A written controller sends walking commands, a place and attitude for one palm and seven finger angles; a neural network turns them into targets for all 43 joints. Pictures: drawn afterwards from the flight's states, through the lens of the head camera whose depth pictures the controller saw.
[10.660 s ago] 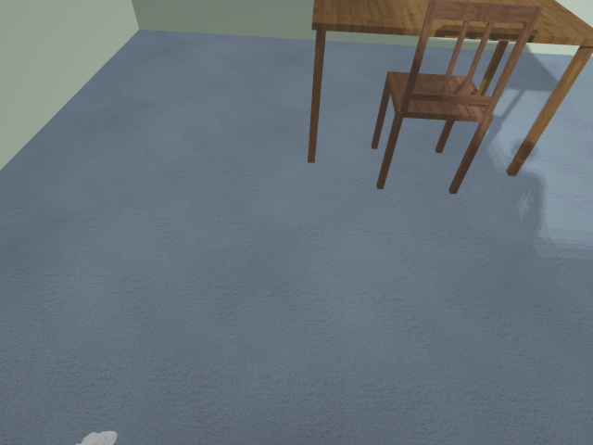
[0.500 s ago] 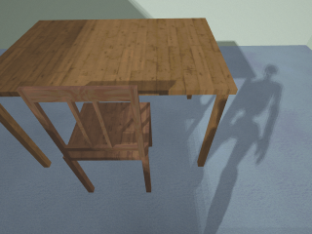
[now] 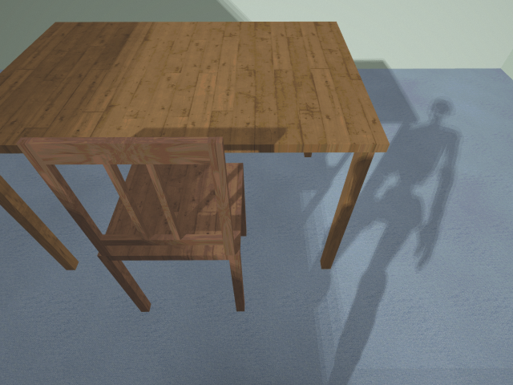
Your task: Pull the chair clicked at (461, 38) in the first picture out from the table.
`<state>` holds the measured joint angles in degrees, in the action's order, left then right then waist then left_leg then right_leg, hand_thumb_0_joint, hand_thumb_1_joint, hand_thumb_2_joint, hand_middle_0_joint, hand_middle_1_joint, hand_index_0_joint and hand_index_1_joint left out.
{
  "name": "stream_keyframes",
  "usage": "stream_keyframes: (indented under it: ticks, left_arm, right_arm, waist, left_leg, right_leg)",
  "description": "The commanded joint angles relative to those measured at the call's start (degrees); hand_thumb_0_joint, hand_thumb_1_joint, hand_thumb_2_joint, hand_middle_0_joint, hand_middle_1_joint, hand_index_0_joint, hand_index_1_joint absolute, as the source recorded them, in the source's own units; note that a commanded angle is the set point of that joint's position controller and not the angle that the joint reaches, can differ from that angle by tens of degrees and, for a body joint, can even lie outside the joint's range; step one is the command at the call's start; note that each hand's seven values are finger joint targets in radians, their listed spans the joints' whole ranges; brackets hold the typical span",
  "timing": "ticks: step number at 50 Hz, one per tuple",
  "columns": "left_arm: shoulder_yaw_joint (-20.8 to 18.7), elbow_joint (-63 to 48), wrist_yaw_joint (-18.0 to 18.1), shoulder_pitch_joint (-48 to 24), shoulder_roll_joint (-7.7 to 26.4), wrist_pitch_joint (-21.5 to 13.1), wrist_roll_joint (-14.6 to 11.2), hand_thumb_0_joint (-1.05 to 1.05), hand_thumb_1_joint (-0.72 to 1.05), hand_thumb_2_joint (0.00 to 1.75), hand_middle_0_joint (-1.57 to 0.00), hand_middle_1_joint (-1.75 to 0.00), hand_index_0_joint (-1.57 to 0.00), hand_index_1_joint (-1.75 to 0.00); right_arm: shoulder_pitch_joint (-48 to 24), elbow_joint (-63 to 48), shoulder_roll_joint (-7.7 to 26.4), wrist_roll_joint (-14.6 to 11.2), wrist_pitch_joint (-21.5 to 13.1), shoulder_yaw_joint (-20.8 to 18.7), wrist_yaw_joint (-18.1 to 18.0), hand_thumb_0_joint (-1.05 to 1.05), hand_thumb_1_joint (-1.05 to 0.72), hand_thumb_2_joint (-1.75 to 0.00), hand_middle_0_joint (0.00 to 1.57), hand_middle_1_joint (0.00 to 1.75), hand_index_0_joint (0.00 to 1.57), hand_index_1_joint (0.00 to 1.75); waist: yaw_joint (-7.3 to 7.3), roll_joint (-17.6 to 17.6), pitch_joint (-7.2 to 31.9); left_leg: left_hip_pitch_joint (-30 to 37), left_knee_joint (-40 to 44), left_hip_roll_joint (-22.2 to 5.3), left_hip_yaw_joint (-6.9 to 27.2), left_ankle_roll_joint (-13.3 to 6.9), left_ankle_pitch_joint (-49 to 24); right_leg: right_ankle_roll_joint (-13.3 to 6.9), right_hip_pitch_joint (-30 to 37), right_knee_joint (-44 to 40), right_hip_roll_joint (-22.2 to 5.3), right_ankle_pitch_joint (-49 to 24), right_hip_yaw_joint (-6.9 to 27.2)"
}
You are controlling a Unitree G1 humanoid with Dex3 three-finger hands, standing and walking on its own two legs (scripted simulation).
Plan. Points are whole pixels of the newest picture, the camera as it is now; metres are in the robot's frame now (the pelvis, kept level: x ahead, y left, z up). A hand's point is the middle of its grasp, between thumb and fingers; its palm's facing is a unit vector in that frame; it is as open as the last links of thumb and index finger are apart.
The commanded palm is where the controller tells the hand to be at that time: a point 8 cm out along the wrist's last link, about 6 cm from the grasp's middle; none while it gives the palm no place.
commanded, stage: look again from close up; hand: left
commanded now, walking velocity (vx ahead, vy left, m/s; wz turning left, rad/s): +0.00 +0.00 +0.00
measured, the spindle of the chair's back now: (130, 204) +0.50 +0.33 -0.10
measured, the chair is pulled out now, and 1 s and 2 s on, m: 0.00 0.00 0.00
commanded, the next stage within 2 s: shuffle to correct the standing spot in 0.82 s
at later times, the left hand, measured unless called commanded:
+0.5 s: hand out of the picture +0.01 +0.16 -0.17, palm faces +0.04 -0.98 -0.19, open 7.4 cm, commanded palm none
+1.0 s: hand out of the picture +0.02 +0.16 -0.17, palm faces +0.05 -0.98 -0.19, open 7.4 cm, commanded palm none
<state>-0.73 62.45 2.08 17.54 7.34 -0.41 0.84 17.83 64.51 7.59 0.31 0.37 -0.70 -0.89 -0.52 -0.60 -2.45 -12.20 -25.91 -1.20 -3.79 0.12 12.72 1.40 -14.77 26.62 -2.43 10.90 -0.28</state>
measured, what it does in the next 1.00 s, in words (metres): stands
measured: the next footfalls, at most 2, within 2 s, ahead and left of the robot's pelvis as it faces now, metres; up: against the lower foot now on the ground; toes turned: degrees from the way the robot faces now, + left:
right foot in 1.44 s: +0.15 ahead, -0.09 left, +0.00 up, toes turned -1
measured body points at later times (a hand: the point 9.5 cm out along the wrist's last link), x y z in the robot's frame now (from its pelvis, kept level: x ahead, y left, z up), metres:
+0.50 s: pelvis +0.02 +0.00 +0.00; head +0.03 -0.01 +0.45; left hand +0.01 +0.21 -0.15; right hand +0.01 -0.22 -0.17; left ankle +0.01 +0.12 -0.74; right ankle +0.04 -0.13 -0.74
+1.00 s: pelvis +0.03 -0.01 +0.00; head +0.04 -0.02 +0.45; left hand +0.01 +0.21 -0.15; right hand +0.01 -0.22 -0.16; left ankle +0.01 +0.12 -0.74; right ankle +0.04 -0.13 -0.74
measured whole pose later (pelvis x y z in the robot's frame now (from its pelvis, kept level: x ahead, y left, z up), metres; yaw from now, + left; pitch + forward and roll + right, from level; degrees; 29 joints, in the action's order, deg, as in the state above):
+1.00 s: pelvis +0.03 -0.01 +0.00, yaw +0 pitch -1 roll +0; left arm -0.8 63.4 1.8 17.6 7.1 -0.8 0.9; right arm 17.0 65.4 8.0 0.5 -0.1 -0.2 -1.2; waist -0.1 -0.9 -1.7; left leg -9.8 -24.3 -1.9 -3.3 1.0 14.0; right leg 0.7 -12.5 25.7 -1.7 12.7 -0.9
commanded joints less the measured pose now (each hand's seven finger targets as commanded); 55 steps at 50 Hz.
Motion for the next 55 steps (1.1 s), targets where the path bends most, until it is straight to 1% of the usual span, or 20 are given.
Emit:
stream_keyframes:
  ticks: [1, 2, 5, 11, 12, 13, 18, 20, 26, 29, 31, 33, 36, 41, 46, 47, 48, 51, 53, 55]
  left_arm:
    - [-0.87, -1.22, 0.38, 4.20, 5.51, -0.90, 0.13, 0.00, 0.90, 0.90, -0.20, -0.30, -0.20, -0.30]
    - [-0.85, -1.31, 0.39, 4.36, 5.59, -0.92, 0.16, 0.00, 0.90, 0.90, -0.20, -0.30, -0.20, -0.30]
    - [-0.87, -1.17, 0.37, 4.25, 5.36, -0.93, 0.17, 0.00, 0.90, 0.90, -0.20, -0.30, -0.20, -0.30]
    - [-0.88, -0.95, 0.39, 4.41, 5.18, -1.02, 0.18, 0.00, 0.90, 0.90, -0.20, -0.30, -0.20, -0.30]
    - [-0.86, -0.93, 0.40, 4.37, 5.37, -1.00, 0.26, 0.00, 0.90, 0.90, -0.20, -0.30, -0.20, -0.30]
    - [-0.87, -0.95, 0.39, 4.20, 5.23, -0.95, 0.22, 0.00, 0.90, 0.90, -0.20, -0.30, -0.20, -0.30]
    - [-0.89, -0.89, 0.38, 4.21, 5.43, -1.04, 0.25, 0.00, 0.90, 0.90, -0.20, -0.30, -0.20, -0.30]
    - [-0.89, -0.76, 0.36, 4.35, 5.38, -1.19, 0.22, 0.00, 0.90, 0.90, -0.20, -0.30, -0.20, -0.30]
    - [-0.88, -0.54, 0.35, 4.25, 5.51, -1.23, 0.16, 0.00, 0.90, 0.90, -0.20, -0.30, -0.20, -0.30]
    - [-0.86, -0.35, 0.33, 4.24, 5.70, -1.26, 0.14, 0.00, 0.90, 0.90, -0.20, -0.30, -0.20, -0.30]
    - [-0.88, -0.35, 0.30, 4.12, 5.63, -1.21, 0.12, 0.00, 0.90, 0.90, -0.20, -0.30, -0.20, -0.30]
    - [-0.81, -0.25, 0.29, 4.22, 5.75, -1.20, 0.14, 0.00, 0.90, 0.90, -0.20, -0.30, -0.20, -0.30]
    - [-0.88, -0.25, 0.25, 4.05, 5.79, -1.13, 0.13, 0.00, 0.90, 0.90, -0.20, -0.30, -0.20, -0.30]
    - [-0.96, -0.35, 0.21, 4.06, 5.77, -1.15, 0.10, 0.00, 0.90, 0.90, -0.20, -0.30, -0.20, -0.30]
    - [-1.00, -0.24, 0.21, 4.04, 5.73, -1.31, 0.08, 0.00, 0.90, 0.90, -0.20, -0.30, -0.20, -0.30]
    - [-0.93, -0.12, 0.22, 4.54, 5.77, -1.35, 0.15, 0.00, 0.90, 0.90, -0.20, -0.30, -0.20, -0.30]
    - [-1.02, -0.02, 0.16, 4.53, 6.04, -1.31, 0.17, 0.00, 0.90, 0.90, -0.20, -0.30, -0.20, -0.30]
    - [-1.70, -0.16, -0.05, 4.97, 7.00, -0.76, 0.42, 0.00, 0.90, 0.90, -0.20, -0.30, -0.20, -0.30]
    - [-2.28, -0.62, -0.17, 5.53, 7.96, -0.46, 0.52, 0.00, 0.90, 0.90, -0.20, -0.30, -0.20, -0.30]
    - [-2.82, -0.96, -0.21, 5.92, 8.74, -0.31, 0.47, 0.00, 0.90, 0.90, -0.20, -0.30, -0.20, -0.30]
  right_arm:
    - [4.20, -1.24, 5.02, 0.31, -0.69, -0.86, -0.35, 0.00, -0.90, -0.90, 0.20, 0.30, 0.20, 0.30]
    - [4.21, -1.21, 5.11, 0.20, -0.77, -0.92, -0.33, 0.00, -0.90, -0.90, 0.20, 0.30, 0.20, 0.30]
    - [3.81, -1.25, 5.08, 0.28, -0.90, -0.81, -0.41, 0.00, -0.90, -0.90, 0.20, 0.30, 0.20, 0.30]
    - [3.29, -1.22, 4.97, 0.24, -0.97, -0.79, -0.47, 0.00, -0.90, -0.90, 0.20, 0.30, 0.20, 0.30]
    - [3.43, -1.25, 5.15, 0.17, -0.94, -0.82, -0.44, 0.00, -0.90, -0.90, 0.20, 0.30, 0.20, 0.30]
    - [3.11, -1.25, 5.07, 0.23, -0.90, -0.79, -0.47, 0.00, -0.90, -0.90, 0.20, 0.30, 0.20, 0.30]
    - [3.09, -1.04, 4.99, 0.25, -0.93, -0.75, -0.46, 0.00, -0.90, -0.90, 0.20, 0.30, 0.20, 0.30]
    - [3.05, -1.10, 5.01, 0.24, -1.05, -0.70, -0.51, 0.00, -0.90, -0.90, 0.20, 0.30, 0.20, 0.30]
    - [2.82, -0.75, 5.10, 0.25, -1.14, -0.51, -0.60, 0.00, -0.90, -0.90, 0.20, 0.30, 0.20, 0.30]
    - [2.73, -0.51, 5.02, 0.23, -1.06, -0.44, -0.61, 0.00, -0.90, -0.90, 0.20, 0.30, 0.20, 0.30]
    - [2.71, -0.44, 5.02, 0.29, -1.00, -0.40, -0.62, 0.00, -0.90, -0.90, 0.20, 0.30, 0.20, 0.30]
    - [2.68, -0.46, 5.10, 0.26, -0.95, -0.39, -0.61, 0.00, -0.90, -0.90, 0.20, 0.30, 0.20, 0.30]
    - [2.78, -0.24, 4.85, 0.33, -0.84, -0.37, -0.56, 0.00, -0.90, -0.90, 0.20, 0.30, 0.20, 0.30]
    - [3.16, -0.25, 5.03, 0.39, -1.00, -0.38, -0.63, 0.00, -0.90, -0.90, 0.20, 0.30, 0.20, 0.30]
    - [3.31, -0.14, 5.23, 0.34, -1.32, -0.35, -0.74, 0.00, -0.90, -0.90, 0.20, 0.30, 0.20, 0.30]
    - [3.56, 0.07, 5.40, 0.32, -1.29, -0.28, -0.71, 0.00, -0.90, -0.90, 0.20, 0.30, 0.20, 0.30]
    - [3.69, 0.24, 5.38, 0.48, -1.14, -0.25, -0.67, 0.00, -0.90, -0.90, 0.20, 0.30, 0.20, 0.30]
    - [4.31, 0.09, 4.84, 0.87, -0.41, -0.37, -0.36, 0.00, -0.90, -0.90, 0.20, 0.30, 0.20, 0.30]
    - [4.71, -0.41, 4.58, 0.99, -0.09, -0.48, -0.21, 0.00, -0.90, -0.90, 0.20, 0.30, 0.20, 0.30]
    - [5.37, -0.87, 4.23, 1.07, -0.04, -0.45, -0.13, 0.00, -0.90, -0.90, 0.20, 0.30, 0.20, 0.30]
  waist:
    - [0.06, 1.08, -2.57]
    - [0.07, 0.90, -1.82]
    - [0.18, -0.29, -1.79]
    - [0.21, 0.73, -2.13]
    - [0.13, 0.74, -1.67]
    - [0.15, 0.12, -2.45]
    - [0.12, 0.97, -1.92]
    - [0.12, 1.54, -1.04]
    - [0.22, 0.27, -0.82]
    - [0.25, 1.12, -1.63]
    - [0.27, 0.82, -2.39]
    - [0.20, 0.99, -2.12]
    - [0.26, 1.06, -3.48]
    - [0.23, 0.46, -1.84]
    - [0.28, 1.25, -0.52]
    - [0.47, 0.72, 0.02]
    - [0.54, 0.70, -0.36]
    - [0.92, 3.24, -4.21]
    - [1.03, 5.07, -5.51]
    - [1.19, 7.54, -6.41]
  left_leg:
    - [-1.59, 6.47, -4.03, 5.46, -1.05, 2.31]
    - [-0.94, 6.33, -4.27, 5.45, -1.13, 1.42]
    - [-1.23, 6.83, -4.49, 5.61, -1.14, 1.26]
    - [-0.49, 6.63, -4.41, 5.23, -1.12, -0.06]
    - [-0.15, 6.52, -4.54, 5.22, -1.09, -0.29]
    - [-0.63, 6.76, -4.49, 5.26, -1.07, 0.43]
    - [0.28, 6.15, -4.27, 4.84, -1.00, -1.21]
    - [1.06, 5.81, -4.31, 4.73, -1.04, -2.92]
    - [1.43, 5.86, -4.39, 4.64, -0.88, -4.26]
    - [1.17, 5.86, -4.33, 4.49, -0.78, -3.91]
    - [0.78, 6.08, -4.24, 4.52, -0.70, -3.12]
    - [1.26, 6.06, -4.27, 4.41, -0.73, -3.10]
    - [0.36, 6.53, -4.01, 4.48, -0.67, -1.12]
    - [1.03, 6.29, -4.16, 4.62, -0.72, -2.23]
    - [1.69, 5.96, -4.50, 4.69, -0.72, -5.29]
    - [2.08, 5.93, -4.40, 4.40, -0.75, -3.83]
    - [1.38, 5.74, -3.78, 4.12, -0.67, -0.22]
    - [-2.17, 4.33, -1.86, 2.82, -0.72, 8.35]
    - [-3.98, 1.68, -0.72, 1.58, -0.69, 10.31]
    - [-5.74, -1.27, -0.01, 0.61, -0.67, 10.15]
  right_leg:
    - [-2.29, -1.35, -5.80, -2.96, 3.28, 4.08]
    - [-2.23, -1.08, -5.44, -2.80, 2.17, 3.82]
    - [-2.17, -0.53, -4.92, -2.75, 0.85, 3.53]
    - [-2.17, -0.48, -5.06, -2.87, -0.33, 3.75]
    - [-2.10, -0.37, -4.97, -2.72, -0.38, 3.63]
    - [-2.09, -0.77, -5.16, -2.75, 0.20, 3.72]
    - [-2.17, -0.56, -5.41, -2.98, -0.55, 3.91]
    - [-2.22, 0.03, -5.20, -3.14, -2.27, 3.94]
    - [-2.33, 0.93, -5.23, -3.18, -3.53, 3.86]
    - [-2.32, 0.75, -5.66, -3.30, -3.14, 3.92]
    - [-2.34, 0.46, -6.06, -3.23, -1.90, 3.98]
    - [-2.37, 0.30, -6.37, -3.20, -1.61, 4.07]
    - [-2.37, -0.38, -7.13, -3.21, 1.10, 4.18]
    - [-2.44, 0.39, -6.66, -3.05, -0.10, 4.12]
    - [-2.49, 1.69, -5.73, -3.18, -3.64, 3.55]
    - [-2.54, 2.16, -6.09, -3.23, -2.10, 3.50]
    - [-2.72, 1.91, -6.61, -3.37, 2.18, 4.01]
    - [-3.64, -0.55, -9.09, -4.45, 15.55, 6.59]
    - [-4.71, -1.35, -11.02, -6.02, 21.28, 8.95]
    - [-6.00, -1.48, -12.57, -8.00, 24.35, 11.33]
